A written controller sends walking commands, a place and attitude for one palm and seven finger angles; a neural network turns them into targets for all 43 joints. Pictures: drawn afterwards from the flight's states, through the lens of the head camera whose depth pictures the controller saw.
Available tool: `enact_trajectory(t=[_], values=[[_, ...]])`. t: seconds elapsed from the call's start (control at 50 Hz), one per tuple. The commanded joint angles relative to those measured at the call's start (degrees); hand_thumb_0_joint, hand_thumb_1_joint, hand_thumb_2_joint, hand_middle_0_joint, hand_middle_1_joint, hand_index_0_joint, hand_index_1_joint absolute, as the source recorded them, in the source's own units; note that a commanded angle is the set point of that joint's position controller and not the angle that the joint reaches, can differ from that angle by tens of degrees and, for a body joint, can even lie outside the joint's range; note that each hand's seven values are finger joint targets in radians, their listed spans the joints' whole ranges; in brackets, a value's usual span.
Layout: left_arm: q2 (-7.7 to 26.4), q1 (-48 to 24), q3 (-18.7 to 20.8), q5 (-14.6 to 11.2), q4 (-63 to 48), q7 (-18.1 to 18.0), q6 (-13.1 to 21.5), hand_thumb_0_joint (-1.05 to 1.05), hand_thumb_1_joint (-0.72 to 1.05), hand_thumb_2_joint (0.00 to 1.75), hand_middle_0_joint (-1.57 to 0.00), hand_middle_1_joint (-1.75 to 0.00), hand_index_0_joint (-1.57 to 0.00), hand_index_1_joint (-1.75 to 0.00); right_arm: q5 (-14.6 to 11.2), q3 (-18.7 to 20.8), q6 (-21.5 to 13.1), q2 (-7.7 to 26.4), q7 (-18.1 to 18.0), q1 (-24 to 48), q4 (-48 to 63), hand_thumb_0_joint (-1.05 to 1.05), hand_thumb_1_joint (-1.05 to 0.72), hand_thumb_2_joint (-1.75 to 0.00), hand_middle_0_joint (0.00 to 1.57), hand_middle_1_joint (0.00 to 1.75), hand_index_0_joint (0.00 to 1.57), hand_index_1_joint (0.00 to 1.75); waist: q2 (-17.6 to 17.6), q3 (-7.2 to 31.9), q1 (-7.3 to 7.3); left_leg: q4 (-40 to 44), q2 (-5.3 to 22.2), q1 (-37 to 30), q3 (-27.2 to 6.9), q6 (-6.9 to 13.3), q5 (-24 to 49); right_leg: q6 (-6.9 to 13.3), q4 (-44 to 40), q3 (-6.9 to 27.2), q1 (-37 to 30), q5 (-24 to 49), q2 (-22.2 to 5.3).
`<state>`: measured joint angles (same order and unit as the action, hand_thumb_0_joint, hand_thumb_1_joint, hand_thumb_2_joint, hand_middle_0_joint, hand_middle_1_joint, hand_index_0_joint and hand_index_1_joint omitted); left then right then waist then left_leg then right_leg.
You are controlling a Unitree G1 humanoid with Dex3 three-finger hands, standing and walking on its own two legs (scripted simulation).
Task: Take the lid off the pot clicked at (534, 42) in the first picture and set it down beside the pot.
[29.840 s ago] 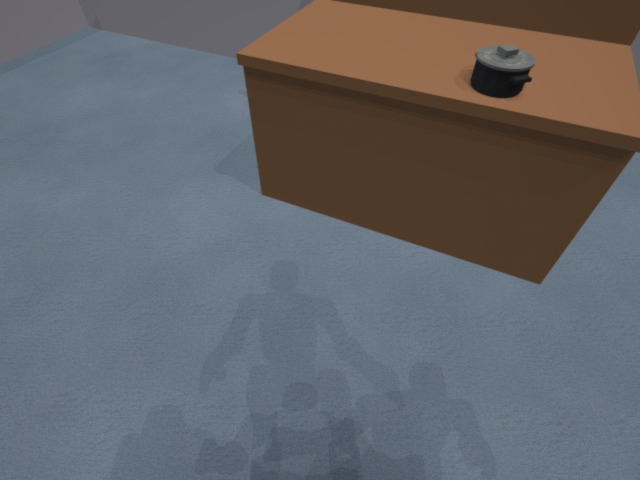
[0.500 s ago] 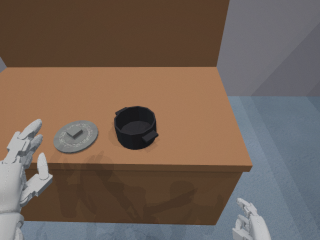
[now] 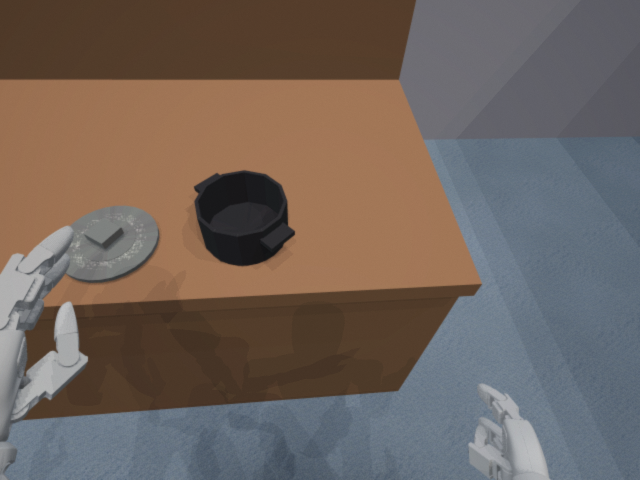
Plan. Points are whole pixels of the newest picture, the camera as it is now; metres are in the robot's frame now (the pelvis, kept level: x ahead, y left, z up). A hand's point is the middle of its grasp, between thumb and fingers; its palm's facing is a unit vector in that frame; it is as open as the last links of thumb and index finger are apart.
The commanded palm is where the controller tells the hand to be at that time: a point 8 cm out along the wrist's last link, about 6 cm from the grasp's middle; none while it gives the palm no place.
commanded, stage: step back with the hand held close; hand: left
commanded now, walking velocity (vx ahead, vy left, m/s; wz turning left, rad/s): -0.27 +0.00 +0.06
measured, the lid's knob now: (104, 233) +0.48 +0.39 -0.05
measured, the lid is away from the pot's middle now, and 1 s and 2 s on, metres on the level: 0.24 0.24 0.24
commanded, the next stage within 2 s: stop stepping back and stand still in 0.90 s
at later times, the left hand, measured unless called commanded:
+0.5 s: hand (5, 478) +0.11 +0.24 +0.15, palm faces +0.30 -0.83 -0.47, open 7.4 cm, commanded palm +0.05 +0.28 +0.18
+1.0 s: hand out of the picture +0.02 +0.23 +0.16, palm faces +0.32 -0.86 -0.39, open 7.4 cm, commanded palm -0.05 +0.28 +0.18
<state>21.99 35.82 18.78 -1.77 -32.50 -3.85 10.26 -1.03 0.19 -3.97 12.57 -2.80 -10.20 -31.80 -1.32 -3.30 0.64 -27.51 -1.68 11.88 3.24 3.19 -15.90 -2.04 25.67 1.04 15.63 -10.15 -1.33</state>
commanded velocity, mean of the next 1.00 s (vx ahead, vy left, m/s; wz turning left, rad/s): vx -0.34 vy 0.00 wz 0.04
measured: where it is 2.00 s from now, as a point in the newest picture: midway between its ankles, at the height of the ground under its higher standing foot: outside the picture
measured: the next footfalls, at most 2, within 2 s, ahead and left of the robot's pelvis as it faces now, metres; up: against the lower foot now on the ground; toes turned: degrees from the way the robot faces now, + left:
right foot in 0.68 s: -0.11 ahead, -0.15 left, +0.00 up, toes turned -2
left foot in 0.98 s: -0.11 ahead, +0.10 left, +0.00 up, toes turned +0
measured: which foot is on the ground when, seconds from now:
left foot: down 0.00-0.82, up 0.84-0.96, down 0.98-1.00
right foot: down 0.00-0.46, up 0.48-0.66, down 0.68-1.00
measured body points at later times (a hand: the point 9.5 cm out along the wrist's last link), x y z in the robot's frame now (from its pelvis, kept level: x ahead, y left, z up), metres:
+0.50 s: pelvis -0.07 +0.00 -0.01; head -0.06 +0.03 +0.43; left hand +0.09 +0.28 +0.17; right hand +0.09 -0.24 -0.08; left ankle -0.01 +0.08 -0.74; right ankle -0.01 -0.14 -0.73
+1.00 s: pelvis -0.17 +0.00 -0.02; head -0.17 +0.03 +0.43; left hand +0.00 +0.27 +0.18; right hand -0.01 -0.26 -0.07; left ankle -0.15 +0.10 -0.74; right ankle -0.15 -0.15 -0.74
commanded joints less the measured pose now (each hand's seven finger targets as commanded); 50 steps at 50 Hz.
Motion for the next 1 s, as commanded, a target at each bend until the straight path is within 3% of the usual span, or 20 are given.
enact_trajectory(t=[0.0, 0.1, 0.18, 0.22, 0.3, 0.36, 0.44, 0.46, 0.48, 0.56, 0.66, 0.7, 0.74, 0.8, 0.82, 0.86, 0.92, 0.94, 0.96, 0.98], values=[[10.6, 4.1, 11.6, -0.9, -16.7, -2.6, 5.6, 0.00, 0.90, 0.90, -0.20, -0.30, -0.20, -0.30, -0.2, 2.9, -3.3, 6.1, -0.5, 4.9, 10.4, 0.00, -0.90, -0.90, 0.20, 0.30, 0.20, 0.30, 8.6, 13.6, -1.73, 4.1, 10.7, 0.3, -9.0, 0.4, 29.5, 1.7, 6.6, -0.6, -7.4, 12.0, -3.6], [8.2, 0.5, 9.7, -0.7, -13.2, -2.8, 5.2, 0.00, 0.90, 0.90, -0.20, -0.30, -0.20, -0.30, 0.6, 2.9, -5.2, 6.5, -0.7, 3.0, 8.9, 0.00, -0.90, -0.90, 0.20, 0.30, 0.20, 0.30, 13.2, 5.8, -1.34, 8.3, 15.1, 8.8, -10.5, 2.3, 20.1, 1.2, 13.3, -2.0, -3.6, -7.7, -2.7], [6.6, -4.0, 7.3, -0.6, -8.5, -2.8, 4.6, 0.00, 0.90, 0.90, -0.20, -0.30, -0.20, -0.30, 0.2, 2.8, -5.6, 7.3, -1.0, 1.6, 7.6, 0.00, -0.90, -0.90, 0.20, 0.30, 0.20, 0.30, 2.2, 2.5, -0.66, 2.1, 12.9, 9.8, -10.3, 1.6, 13.7, 2.0, 3.6, -0.2, -3.3, 3.4, -4.4], [6.9, -5.0, 6.7, -0.6, -8.3, -2.6, 4.6, 0.00, 0.90, 0.90, -0.20, -0.30, -0.20, -0.30, 0.0, 3.3, -5.4, 7.3, -1.0, 0.7, 7.6, 0.00, -0.90, -0.90, 0.20, 0.30, 0.20, 0.30, -6.4, 6.7, 0.17, -5.5, 8.0, 5.7, -8.1, -0.3, 11.7, 4.6, 0.1, 5.3, -1.8, 18.9, -8.8], [8.7, -1.3, 8.2, -0.9, -11.3, -3.3, 5.0, 0.00, 0.90, 0.90, -0.20, -0.30, -0.20, -0.30, -0.2, 3.5, -4.1, 5.7, -0.5, 0.6, 8.4, 0.00, -0.90, -0.90, 0.20, 0.30, 0.20, 0.30, -9.1, 10.1, 0.66, -13.8, 2.7, 2.7, -6.1, -1.3, -5.8, 8.7, -7.0, 10.3, 4.4, 5.2, -16.2], [10.8, 1.9, 10.6, -1.0, -16.1, -4.4, 5.8, 0.00, 0.90, 0.90, -0.20, -0.30, -0.20, -0.30, -0.1, 2.7, -3.7, 5.3, -1.0, 2.5, 9.6, 0.00, -0.90, -0.90, 0.20, 0.30, 0.20, 0.30, -1.5, 9.5, 0.34, -6.0, 4.3, 4.3, -8.3, -0.4, -7.9, 7.6, -5.0, 7.3, 5.4, -4.4, -13.3], [11.2, 0.2, 11.4, 0.3, -19.0, -5.1, 7.2, 0.00, 0.90, 0.90, -0.20, -0.30, -0.20, -0.30, -0.1, 2.1, -5.6, 6.5, -1.8, 5.0, 11.4, 0.00, -0.90, -0.90, 0.20, 0.30, 0.20, 0.30, 19.4, 6.4, -0.32, 17.1, 17.1, 23.2, -22.0, 3.8, -19.9, 1.4, 18.5, -2.3, -6.0, -10.9, -0.5], [11.2, -1.7, 11.7, 0.9, -18.5, -5.2, 7.2, 0.00, 0.90, 0.90, -0.20, -0.30, -0.20, -0.30, 0.0, 2.0, -6.4, 6.1, -2.0, 4.4, 11.1, 0.00, -0.90, -0.90, 0.20, 0.30, 0.20, 0.30, 18.9, 5.4, -0.16, 20.0, 18.9, 29.0, -22.1, 4.8, -25.1, 1.1, 25.5, -1.5, -9.2, -13.4, 0.5], [10.8, -2.7, 11.8, 0.8, -17.5, -5.5, 7.3, 0.00, 0.90, 0.90, -0.20, -0.30, -0.20, -0.30, 0.3, 2.2, -7.0, 5.9, -2.0, 3.6, 10.4, 0.00, -0.90, -0.90, 0.20, 0.30, 0.20, 0.30, 17.0, 4.3, -0.17, 19.0, 18.7, 29.9, -21.5, 5.2, -22.4, 1.1, 27.6, -0.8, -8.4, -14.2, 0.6], [7.4, -1.8, 7.8, -0.6, -13.3, -4.5, 6.6, 0.00, 0.90, 0.90, -0.20, -0.30, -0.20, -0.30, 0.0, 3.0, -9.0, 6.6, -1.1, 0.9, 7.5, 0.00, -0.90, -0.90, 0.20, 0.30, 0.20, 0.30, 7.5, 5.6, -0.40, 10.1, 15.5, 7.5, -16.4, 2.7, 1.3, 1.0, 11.3, -3.0, 3.9, -16.6, 0.5], [7.3, -4.5, 5.5, -0.2, -12.7, -2.9, 7.5, 0.00, 0.90, 0.90, -0.20, -0.30, -0.20, -0.30, 1.0, 2.2, -9.6, 7.5, -0.5, 1.2, 5.2, 0.00, -0.90, -0.90, 0.20, 0.30, 0.20, 0.30, 10.8, 12.2, -0.74, 3.7, 13.9, -2.4, -14.4, 1.3, 16.9, 1.3, -4.4, -2.8, -0.1, -3.3, 0.9], [9.6, -4.8, 7.3, -0.4, -14.1, -2.4, 8.1, 0.00, 0.90, 0.90, -0.20, -0.30, -0.20, -0.30, 1.0, 2.1, -9.1, 7.7, -0.6, 2.4, 5.9, 0.00, -0.90, -0.90, 0.20, 0.30, 0.20, 0.30, 8.2, 14.4, -0.94, 1.8, 12.0, -1.2, -12.0, 0.5, 13.4, 2.0, -3.8, -1.8, -1.9, 2.2, -0.5], [11.7, 0.7, 9.7, -1.2, -15.0, -2.1, 7.7, 0.00, 0.90, 0.90, -0.20, -0.30, -0.20, -0.30, 0.2, 3.3, -8.4, 7.5, -0.4, 2.8, 7.6, 0.00, -0.90, -0.90, 0.20, 0.30, 0.20, 0.30, 1.3, 15.0, -0.95, 0.2, 8.9, 1.7, -10.0, -0.9, -2.8, 4.2, -2.3, -0.4, 0.3, -3.3, -2.3], [12.6, 1.6, 10.3, -2.3, -17.2, -2.8, 8.2, 0.00, 0.90, 0.90, -0.20, -0.30, -0.20, -0.30, -0.3, 3.4, -6.7, 5.4, -0.4, 2.6, 7.4, 0.00, -0.90, -0.90, 0.20, 0.30, 0.20, 0.30, -6.5, 12.1, 0.47, -23.1, 1.6, -0.1, -3.5, -3.8, -6.7, 10.2, -11.0, 10.1, 13.6, -7.5, -16.4], [12.5, 1.3, 10.9, -2.1, -16.4, -3.3, 7.7, 0.00, 0.90, 0.90, -0.20, -0.30, -0.20, -0.30, -0.1, 3.5, -6.0, 4.4, -0.3, 3.2, 6.8, 0.00, -0.90, -0.90, 0.20, 0.30, 0.20, 0.30, -7.2, 11.0, 0.28, -30.0, 1.3, 4.0, -4.4, -3.6, -7.4, 11.6, -10.6, 11.1, 12.9, 0.5, -19.3], [10.5, -1.3, 9.3, -2.1, -14.7, -3.2, 6.7, 0.00, 0.90, 0.90, -0.20, -0.30, -0.20, -0.30, -0.1, 2.4, -4.9, 3.1, -0.1, 4.2, 6.8, 0.00, -0.90, -0.90, 0.20, 0.30, 0.20, 0.30, -7.8, 7.3, 1.28, -30.2, 3.1, 9.9, -8.1, -3.3, -9.5, 11.6, -6.2, 9.1, 10.3, 14.8, -19.3], [10.0, -4.9, 8.6, -1.8, -11.9, -4.1, 7.3, 0.00, 0.90, 0.90, -0.20, -0.30, -0.20, -0.30, -0.3, 1.2, -5.3, 4.3, -0.9, 4.1, 6.3, 0.00, -0.90, -0.90, 0.20, 0.30, 0.20, 0.30, -1.8, 1.8, 2.61, -4.9, 4.8, 9.5, -7.9, -2.6, -2.8, 5.8, 3.4, 2.1, 7.7, 15.8, -12.4], [10.2, -6.0, 8.6, -1.5, -13.2, -4.4, 7.9, 0.00, 0.90, 0.90, -0.20, -0.30, -0.20, -0.30, -0.3, 2.0, -5.9, 5.7, -1.5, 5.3, 6.9, 0.00, -0.90, -0.90, 0.20, 0.30, 0.20, 0.30, 4.5, 0.6, 1.98, 5.8, 7.2, 9.9, -9.7, -1.6, 6.1, 3.6, 9.0, -0.3, 5.5, 12.0, -7.4], [9.4, -6.1, 8.6, -1.6, -13.6, -4.4, 8.6, 0.00, 0.90, 0.90, -0.20, -0.30, -0.20, -0.30, 0.2, 2.7, -6.8, 6.9, -1.5, 4.8, 7.3, 0.00, -0.90, -0.90, 0.20, 0.30, 0.20, 0.30, 15.0, 1.5, 1.39, 10.0, 15.1, 10.5, -19.8, 1.9, 18.8, 1.4, 17.2, -2.0, 7.0, 0.8, -1.2], [-5.1, -14.4, -13.2, 4.2, 31.8, 2.4, -4.5, 0.00, 0.90, 0.90, -0.20, -0.30, -0.20, -0.30, 3.0, 6.4, -6.5, 17.6, 3.1, -0.1, -9.1, 0.00, -0.90, -0.90, 0.20, 0.30, 0.20, 0.30, 20.8, -2.7, 4.95, -1.6, 21.7, 12.4, -33.5, 7.0, 56.3, 0.7, 37.8, 3.7, 23.1, -18.4, -0.6]])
